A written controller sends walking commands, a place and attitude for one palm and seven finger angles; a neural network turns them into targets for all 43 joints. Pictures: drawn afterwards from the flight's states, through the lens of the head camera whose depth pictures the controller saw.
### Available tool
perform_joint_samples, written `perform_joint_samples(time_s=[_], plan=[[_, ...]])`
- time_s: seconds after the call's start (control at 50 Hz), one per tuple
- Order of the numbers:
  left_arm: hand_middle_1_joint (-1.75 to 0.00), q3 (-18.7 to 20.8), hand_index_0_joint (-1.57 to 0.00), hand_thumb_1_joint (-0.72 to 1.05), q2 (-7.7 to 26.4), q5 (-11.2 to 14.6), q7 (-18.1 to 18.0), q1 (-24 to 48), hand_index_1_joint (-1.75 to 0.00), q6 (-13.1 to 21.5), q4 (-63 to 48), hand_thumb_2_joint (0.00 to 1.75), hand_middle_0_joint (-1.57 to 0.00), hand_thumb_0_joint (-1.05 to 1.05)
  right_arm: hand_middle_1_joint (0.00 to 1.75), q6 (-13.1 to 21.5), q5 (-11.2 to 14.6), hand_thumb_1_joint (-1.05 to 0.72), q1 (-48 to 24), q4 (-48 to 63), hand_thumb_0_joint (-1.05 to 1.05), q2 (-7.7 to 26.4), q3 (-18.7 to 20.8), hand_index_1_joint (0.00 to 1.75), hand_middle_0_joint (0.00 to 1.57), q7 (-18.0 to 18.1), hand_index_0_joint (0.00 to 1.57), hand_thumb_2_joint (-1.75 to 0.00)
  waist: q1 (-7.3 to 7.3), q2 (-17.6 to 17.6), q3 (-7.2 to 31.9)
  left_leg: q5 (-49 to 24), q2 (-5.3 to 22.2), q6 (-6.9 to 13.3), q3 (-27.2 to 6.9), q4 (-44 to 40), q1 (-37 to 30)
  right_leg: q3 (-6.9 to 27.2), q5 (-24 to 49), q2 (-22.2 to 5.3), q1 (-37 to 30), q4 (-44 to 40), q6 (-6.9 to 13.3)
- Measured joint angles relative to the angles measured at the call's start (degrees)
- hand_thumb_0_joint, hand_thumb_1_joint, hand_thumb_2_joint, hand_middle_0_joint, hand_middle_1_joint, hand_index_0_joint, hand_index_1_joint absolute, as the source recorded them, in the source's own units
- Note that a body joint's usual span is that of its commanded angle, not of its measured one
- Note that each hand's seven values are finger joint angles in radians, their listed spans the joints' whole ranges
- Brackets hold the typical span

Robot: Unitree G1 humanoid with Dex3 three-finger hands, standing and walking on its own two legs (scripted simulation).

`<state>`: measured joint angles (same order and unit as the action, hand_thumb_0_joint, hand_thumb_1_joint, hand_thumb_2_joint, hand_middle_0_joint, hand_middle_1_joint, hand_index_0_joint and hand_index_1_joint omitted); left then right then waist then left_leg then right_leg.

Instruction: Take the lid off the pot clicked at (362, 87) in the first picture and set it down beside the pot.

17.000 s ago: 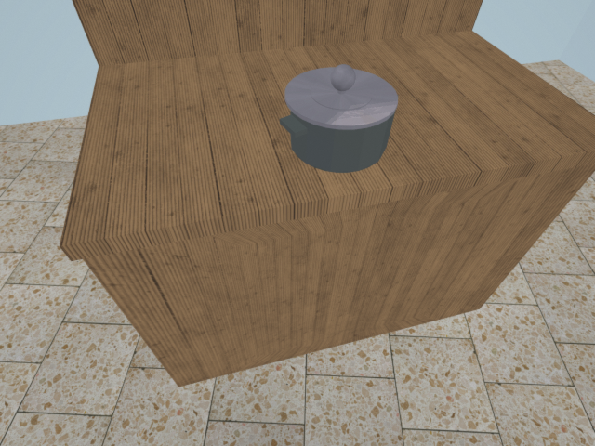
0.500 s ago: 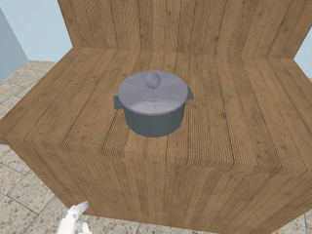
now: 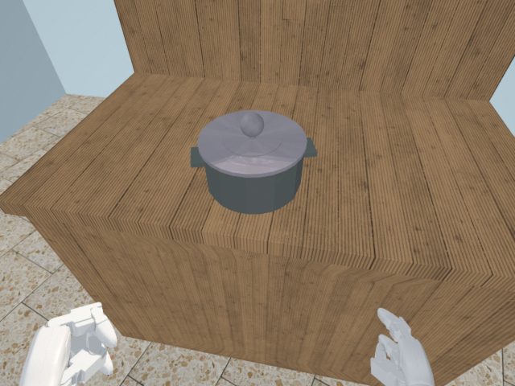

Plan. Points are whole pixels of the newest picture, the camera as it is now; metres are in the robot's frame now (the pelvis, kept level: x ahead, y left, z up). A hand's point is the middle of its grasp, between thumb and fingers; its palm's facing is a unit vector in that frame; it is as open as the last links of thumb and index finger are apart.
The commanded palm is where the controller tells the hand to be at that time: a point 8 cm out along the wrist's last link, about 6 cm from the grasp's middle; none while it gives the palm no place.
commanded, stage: raise the hand higher, near the body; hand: left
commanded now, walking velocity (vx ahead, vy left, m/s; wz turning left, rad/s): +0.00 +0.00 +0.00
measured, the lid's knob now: (252, 124) +0.52 +0.08 +0.16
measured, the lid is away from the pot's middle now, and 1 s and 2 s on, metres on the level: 0.00 0.00 0.00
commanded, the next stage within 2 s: reach forward and open the fingers in 0.84 s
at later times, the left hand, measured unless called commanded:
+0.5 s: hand (91, 306) +0.17 +0.23 +0.11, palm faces +0.29 -0.84 -0.45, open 3.1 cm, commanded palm +0.12 +0.27 +0.15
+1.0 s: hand (81, 251) +0.21 +0.24 +0.18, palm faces +0.37 -0.70 -0.61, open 3.1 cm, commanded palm +0.16 +0.28 +0.20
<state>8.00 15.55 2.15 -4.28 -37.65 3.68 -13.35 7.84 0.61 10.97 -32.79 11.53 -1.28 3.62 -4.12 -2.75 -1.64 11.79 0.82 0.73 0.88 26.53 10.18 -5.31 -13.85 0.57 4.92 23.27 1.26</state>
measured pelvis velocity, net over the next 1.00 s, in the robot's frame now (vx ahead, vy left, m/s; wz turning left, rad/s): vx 0.02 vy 0.01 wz -0.03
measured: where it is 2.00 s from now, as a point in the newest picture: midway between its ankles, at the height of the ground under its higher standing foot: outside the picture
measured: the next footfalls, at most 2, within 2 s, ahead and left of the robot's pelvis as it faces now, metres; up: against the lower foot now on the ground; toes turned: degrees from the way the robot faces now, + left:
none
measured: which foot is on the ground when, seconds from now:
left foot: down 0.00-1.00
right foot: down 0.00-1.00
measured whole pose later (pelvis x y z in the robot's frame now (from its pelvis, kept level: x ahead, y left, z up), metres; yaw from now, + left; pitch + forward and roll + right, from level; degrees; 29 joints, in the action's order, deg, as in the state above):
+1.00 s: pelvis +0.02 +0.01 +0.00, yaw -2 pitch -3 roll -1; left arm 16.9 22.8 -8.2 -6.5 -30.8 5.5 -33.4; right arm 5.4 0.1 11.8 -33.4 12.2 -1.6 2.1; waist -4.9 -3.7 -0.7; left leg 14.1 0.2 1.4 2.9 27.5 10.4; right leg -3.3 -15.9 -0.2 6.2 25.1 0.3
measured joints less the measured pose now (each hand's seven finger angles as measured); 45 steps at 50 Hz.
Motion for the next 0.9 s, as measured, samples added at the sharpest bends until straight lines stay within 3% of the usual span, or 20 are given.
perform_joint_samples(time_s=[0.18, 0.4, 0.66, 0.9], plan=[[-1.48, 3.3, -1.28, 0.9, 1.77, -0.58, 0.25, -3.52, -1.48, 1.84, -5.96, 0.9, -1.29, 0.01, 0.3, 0.12, 0.12, -0.9, 1.87, -3.0, 0.02, -0.72, 0.76, 0.3, 0.2, -0.25, 0.21, -0.9, 1.02, -1.15, 0.05, 0.67, 0.02, 0.07, 1.17, -0.64, -1.16, 1.19, -0.62, -0.06, -0.42, 0.06, -0.16], [-1.5, 4.44, -1.3, 0.89, 2.56, -1.09, -0.28, -4.76, -1.5, 2.85, -11.78, 0.9, -1.3, 0.01, 0.3, 1.28, 0.34, -0.91, 0.2, -2.45, 0.02, 0.54, 2.06, 0.3, 0.2, 0.11, 0.2, -0.9, 0.24, -1.14, 0.65, 1.64, -0.29, 0.36, 1.55, -0.53, -1.56, 1.57, -1.4, -0.39, -0.79, 0.06, -0.55], [-1.5, 6.02, -1.3, 0.89, 3.16, -0.64, -0.51, -0.66, -1.5, 3.01, -16.47, 0.9, -1.31, 0.01, 0.3, 0.96, 0.23, -0.91, -1.54, -0.33, 0.01, -0.17, 0.79, 0.3, 0.2, -0.5, 0.2, -0.9, -0.74, -0.75, 0.65, 2.49, -0.53, 0.56, 1.48, 0.13, -1.87, 1.5, -1.98, -0.64, -1.39, 0.21, -0.83], [-1.5, 8.61, -1.3, 0.89, 4.24, 0.16, -0.67, 4.44, -1.5, 4.44, -18.29, 0.9, -1.31, 0.01, 0.3, -0.25, 0.15, -0.91, -0.23, -1.34, 0.01, -0.4, -0.14, 0.3, 0.2, -1.07, 0.21, -0.9, -0.35, -1.05, -0.19, 2.28, -0.7, 0.73, 1.69, 0.13, -1.7, 1.7, -1.9, -0.84, -0.99, 0.59, -0.98]])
